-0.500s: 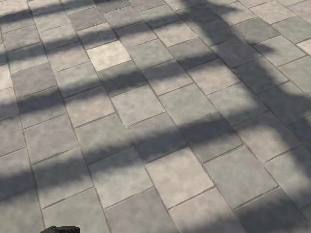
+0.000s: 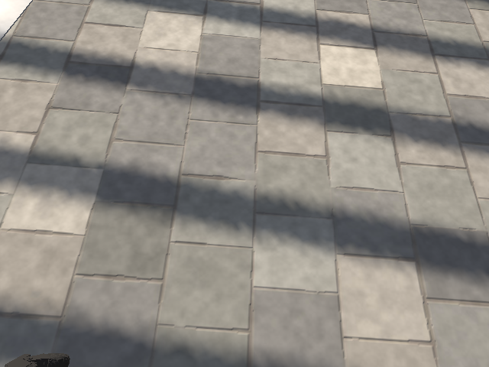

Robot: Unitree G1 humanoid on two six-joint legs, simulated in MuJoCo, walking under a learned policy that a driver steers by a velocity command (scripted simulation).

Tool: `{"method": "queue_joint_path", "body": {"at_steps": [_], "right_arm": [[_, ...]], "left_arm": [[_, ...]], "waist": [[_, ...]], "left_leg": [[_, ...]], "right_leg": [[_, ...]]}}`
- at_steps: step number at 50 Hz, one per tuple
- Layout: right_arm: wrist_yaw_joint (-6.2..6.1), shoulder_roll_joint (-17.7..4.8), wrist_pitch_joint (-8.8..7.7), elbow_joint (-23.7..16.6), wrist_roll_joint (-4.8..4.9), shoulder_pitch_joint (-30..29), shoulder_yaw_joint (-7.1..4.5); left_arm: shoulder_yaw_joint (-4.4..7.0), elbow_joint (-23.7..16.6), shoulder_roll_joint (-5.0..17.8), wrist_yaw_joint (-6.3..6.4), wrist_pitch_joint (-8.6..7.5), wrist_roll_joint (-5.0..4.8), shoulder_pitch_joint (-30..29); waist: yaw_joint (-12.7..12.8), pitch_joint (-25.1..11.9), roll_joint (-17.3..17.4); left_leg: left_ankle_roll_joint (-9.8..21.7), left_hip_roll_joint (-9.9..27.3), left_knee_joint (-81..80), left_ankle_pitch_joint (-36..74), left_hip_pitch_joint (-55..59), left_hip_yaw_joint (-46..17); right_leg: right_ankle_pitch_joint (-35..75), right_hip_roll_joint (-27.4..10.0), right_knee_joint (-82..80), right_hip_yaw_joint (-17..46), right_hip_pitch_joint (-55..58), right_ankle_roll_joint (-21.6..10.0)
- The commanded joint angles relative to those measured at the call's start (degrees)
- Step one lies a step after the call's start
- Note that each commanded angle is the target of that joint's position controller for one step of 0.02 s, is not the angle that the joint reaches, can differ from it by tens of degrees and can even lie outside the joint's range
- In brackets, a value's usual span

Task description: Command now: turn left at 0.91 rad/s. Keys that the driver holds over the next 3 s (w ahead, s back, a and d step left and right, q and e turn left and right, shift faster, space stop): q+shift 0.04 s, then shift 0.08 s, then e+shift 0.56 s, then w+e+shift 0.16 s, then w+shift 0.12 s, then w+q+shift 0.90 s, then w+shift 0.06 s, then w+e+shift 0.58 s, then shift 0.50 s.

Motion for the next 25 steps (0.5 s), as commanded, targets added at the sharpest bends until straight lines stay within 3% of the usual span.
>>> {"method": "queue_joint_path", "body": {"at_steps": [1,4,7,9,11,12,14,16,17,18,19,20,21,22,23,24,25], "right_arm": [[-1.34,-9.39,-0.82,-5.62,-0.06,-3.28,-2.43],[-1.87,-9.65,-0.59,-5.56,-0.07,-2.42,-2.31],[-1.97,-8.48,-0.27,-5.54,-0.81,-3.10,-1.47],[-1.60,-6.20,-0.39,-5.23,-1.78,-3.93,-0.22],[-0.83,-2.36,-0.86,-4.08,-2.76,-4.89,1.65],[-0.35,-1.98,-1.16,-3.36,-3.10,-4.94,2.01],[0.13,-4.10,-1.47,-2.40,-3.19,-5.64,1.59],[-0.35,-6.76,-1.14,-1.63,-2.10,-5.17,0.64],[-0.78,-7.54,-1.06,-1.23,-1.60,-3.83,0.18],[-1.29,-7.34,-1.26,-1.52,-1.84,-2.42,-0.07],[-1.62,-6.33,-1.57,-2.37,-2.76,-1.46,-0.12],[-1.92,-5.17,-1.66,-3.09,-3.09,-4.11,-0.03],[-2.10,-4.01,-1.64,-4.14,-2.69,-7.27,-0.03],[-2.07,-2.32,-1.55,-5.13,-2.21,-9.73,0.19],[-1.76,-1.99,-1.49,-5.85,-1.69,-10.65,0.15],[-1.37,-1.81,-1.51,-5.45,-1.15,-9.41,0.00],[-1.08,-1.39,-1.61,-5.11,-1.01,-8.92,0.09]], "left_arm": [[0.79,-3.69,4.02,0.20,-1.25,0.10,-0.75],[0.19,-2.72,3.08,0.21,-0.99,-0.40,-0.42],[-0.14,-1.95,3.06,0.01,-0.62,-0.61,-0.18],[-0.56,-1.35,2.82,-0.37,-0.54,-0.80,0.58],[-1.31,-0.94,1.51,-0.99,-0.77,-0.77,1.37],[-1.50,-0.96,1.42,-1.30,-0.90,-0.93,1.40],[-1.13,-1.90,3.41,-1.60,-1.05,-1.51,1.09],[-0.73,-2.84,5.31,-1.87,-1.44,-1.84,1.74],[-0.57,-3.28,6.27,-1.95,-1.63,-1.70,2.16],[-0.06,-3.91,8.55,-1.90,-1.79,-1.49,2.52],[0.69,-3.53,10.60,-1.89,-1.83,-1.93,3.25],[1.05,-3.19,10.26,-1.86,-1.74,-2.52,5.60],[1.19,-3.13,10.24,-1.67,-1.62,-2.12,7.79],[1.17,-2.66,9.83,-1.33,-1.66,-1.34,10.99],[1.26,-2.45,9.80,-1.10,-2.11,-0.83,13.35],[1.51,-2.77,10.25,-0.68,-2.36,-1.08,11.86],[1.72,-3.47,10.16,-0.21,-2.04,-1.93,8.92]], "waist": [[1.52,-10.75,6.81],[0.64,-10.81,7.56],[-0.32,-10.52,9.74],[-0.99,-10.35,10.43],[-1.07,-9.90,10.20],[-1.43,-9.06,10.56],[-1.38,-6.26,10.80],[-0.52,-4.49,9.61],[-0.59,-4.68,8.20],[-1.68,-5.85,4.33],[-3.53,-7.15,-2.06],[-1.80,-8.00,-6.38],[0.05,-7.70,-10.11],[2.11,-7.88,-13.16],[3.55,-8.85,-12.00],[2.02,-9.75,-8.29],[0.51,-9.59,-6.07]], "left_leg": [[9.62,12.66,-9.37,25.54,13.97,-17.98],[9.05,11.77,-8.71,22.44,14.08,-18.00],[8.42,11.45,-8.23,18.21,11.91,-17.59],[8.42,11.73,-8.10,17.37,10.03,-16.66],[8.32,11.65,-8.26,16.99,7.13,-14.98],[8.39,11.84,-8.67,16.33,6.04,-14.56],[8.49,12.22,-7.94,15.90,5.60,-14.33],[7.54,12.17,-5.37,18.85,8.28,-13.91],[6.22,11.44,-3.75,18.18,10.11,-13.44],[4.26,9.04,-0.30,14.15,10.21,-11.50],[1.62,3.75,3.66,10.11,8.62,-6.56],[-1.47,-0.43,9.18,6.01,5.95,-1.26],[-3.51,-3.60,14.48,-1.41,0.13,0.43],[-4.29,-6.11,21.10,-17.80,-7.88,-0.99],[-4.70,-5.60,30.13,-26.36,-13.48,-4.40],[-4.94,-3.87,33.70,-24.46,-15.11,-6.64],[-5.25,-2.58,29.74,-20.90,-15.20,-6.89]], "right_leg": [[6.20,1.13,-2.02,4.22,-6.97,0.43],[8.55,2.21,-9.63,4.21,-5.83,1.88],[9.91,1.27,-14.26,3.58,-2.44,2.57],[9.75,-0.59,-16.78,2.84,1.32,2.38],[9.53,-2.45,-21.84,2.23,7.69,1.60],[9.30,-2.44,-23.84,1.43,10.31,1.12],[7.61,-1.39,-27.56,-0.30,11.84,-0.15],[12.46,-0.03,-34.92,-1.55,11.56,-1.74],[18.77,-0.29,-37.35,-0.30,11.85,-2.75],[32.44,-2.57,-36.40,3.93,13.27,-4.34],[40.12,-4.62,-35.78,9.20,14.39,-7.32],[39.19,-7.62,-38.93,15.78,15.18,-11.26],[39.07,-11.36,-42.24,23.99,18.24,-15.62],[40.08,-14.88,-45.25,31.18,23.59,-19.59],[39.97,-16.49,-46.49,34.06,27.89,-21.23],[39.55,-15.37,-45.09,31.68,29.16,-19.87],[38.17,-12.75,-44.31,28.00,28.57,-17.07]]}}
